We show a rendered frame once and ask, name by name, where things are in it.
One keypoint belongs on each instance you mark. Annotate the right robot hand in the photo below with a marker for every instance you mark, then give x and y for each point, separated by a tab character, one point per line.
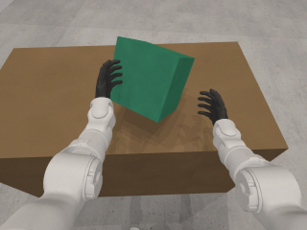
216	107

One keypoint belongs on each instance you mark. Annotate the robot left upper arm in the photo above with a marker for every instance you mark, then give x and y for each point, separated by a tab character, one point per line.
71	180

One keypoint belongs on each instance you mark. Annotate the carton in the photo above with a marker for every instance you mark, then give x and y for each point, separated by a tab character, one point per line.
153	77

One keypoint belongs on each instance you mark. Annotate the left robot hand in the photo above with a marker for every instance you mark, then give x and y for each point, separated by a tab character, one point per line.
104	84

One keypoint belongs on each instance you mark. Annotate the left robot forearm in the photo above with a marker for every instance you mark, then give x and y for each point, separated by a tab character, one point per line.
96	137

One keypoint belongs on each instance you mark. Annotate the right robot forearm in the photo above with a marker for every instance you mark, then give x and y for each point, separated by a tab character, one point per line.
233	152

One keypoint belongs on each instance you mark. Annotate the pedestal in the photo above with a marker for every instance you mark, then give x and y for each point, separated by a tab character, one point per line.
46	93

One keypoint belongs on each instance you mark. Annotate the robot right upper arm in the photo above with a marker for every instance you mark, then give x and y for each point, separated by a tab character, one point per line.
271	194

